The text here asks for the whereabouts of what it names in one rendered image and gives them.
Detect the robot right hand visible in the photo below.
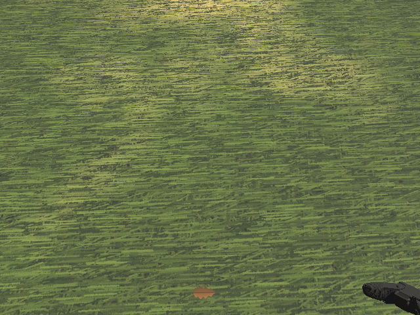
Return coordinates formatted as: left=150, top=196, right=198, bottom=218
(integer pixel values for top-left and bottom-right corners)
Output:
left=362, top=282, right=420, bottom=315

